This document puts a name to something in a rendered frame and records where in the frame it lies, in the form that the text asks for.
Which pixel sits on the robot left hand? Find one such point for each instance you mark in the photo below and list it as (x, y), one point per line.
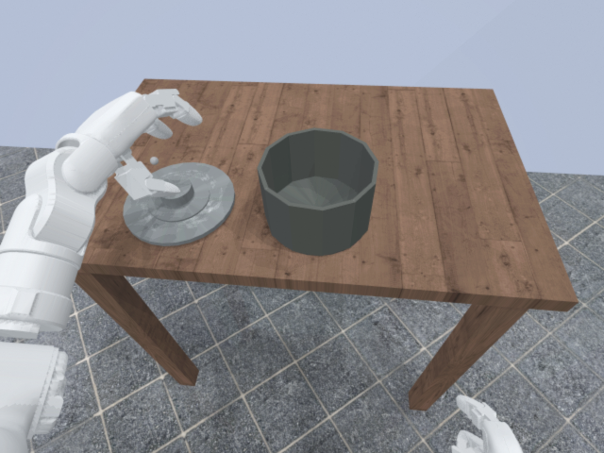
(122, 121)

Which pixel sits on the lid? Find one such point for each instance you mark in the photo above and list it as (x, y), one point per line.
(153, 222)

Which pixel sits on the robot right hand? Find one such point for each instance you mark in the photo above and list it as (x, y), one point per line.
(497, 436)

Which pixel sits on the knob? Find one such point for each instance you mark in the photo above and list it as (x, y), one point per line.
(185, 195)

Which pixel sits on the table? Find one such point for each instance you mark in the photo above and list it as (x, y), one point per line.
(454, 216)

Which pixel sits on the robot left forearm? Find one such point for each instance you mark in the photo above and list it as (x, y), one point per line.
(47, 236)

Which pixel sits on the pot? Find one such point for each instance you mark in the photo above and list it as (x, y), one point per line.
(317, 187)

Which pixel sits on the robot left upper arm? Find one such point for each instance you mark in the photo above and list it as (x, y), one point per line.
(32, 385)

